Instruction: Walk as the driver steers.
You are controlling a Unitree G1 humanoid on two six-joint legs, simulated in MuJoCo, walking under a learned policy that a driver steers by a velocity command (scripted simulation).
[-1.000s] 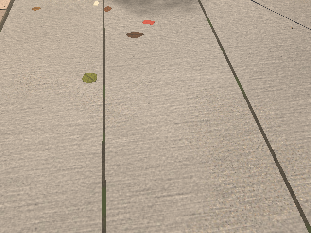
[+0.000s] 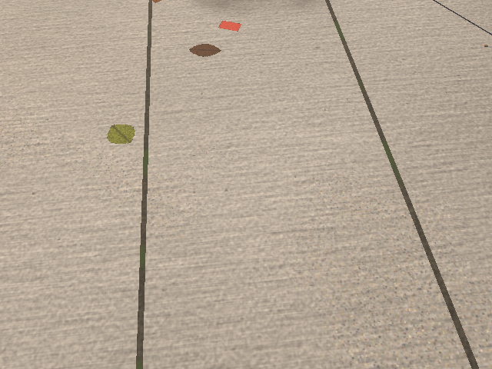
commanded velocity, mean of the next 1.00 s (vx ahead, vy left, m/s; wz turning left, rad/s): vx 0.17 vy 0.00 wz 0.00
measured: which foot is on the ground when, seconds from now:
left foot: up 0.00-0.18, down 0.20-0.76, up 0.78-1.00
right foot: down 0.00-1.00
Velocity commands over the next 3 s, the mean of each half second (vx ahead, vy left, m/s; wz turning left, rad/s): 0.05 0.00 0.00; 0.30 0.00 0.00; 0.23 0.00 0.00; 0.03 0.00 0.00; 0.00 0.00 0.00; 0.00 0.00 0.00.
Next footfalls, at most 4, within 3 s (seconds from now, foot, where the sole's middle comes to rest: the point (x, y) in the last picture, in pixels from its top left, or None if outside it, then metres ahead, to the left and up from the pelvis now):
0.20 left None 0.11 0.14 -0.77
1.20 left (212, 336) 0.54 0.12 -0.77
1.58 right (298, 340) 0.52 -0.11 -0.77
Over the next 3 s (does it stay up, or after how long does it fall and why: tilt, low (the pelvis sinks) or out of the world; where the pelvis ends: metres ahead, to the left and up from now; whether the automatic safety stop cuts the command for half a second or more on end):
stays up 0.49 0.02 0.01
